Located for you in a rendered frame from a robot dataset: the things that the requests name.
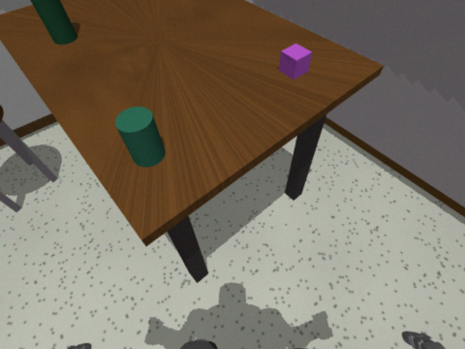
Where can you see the stool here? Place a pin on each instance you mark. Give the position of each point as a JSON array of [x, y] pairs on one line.
[[24, 152]]

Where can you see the table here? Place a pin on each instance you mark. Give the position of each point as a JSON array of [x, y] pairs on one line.
[[208, 70]]

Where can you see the right robot hand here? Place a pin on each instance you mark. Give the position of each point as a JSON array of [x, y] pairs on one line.
[[421, 341]]

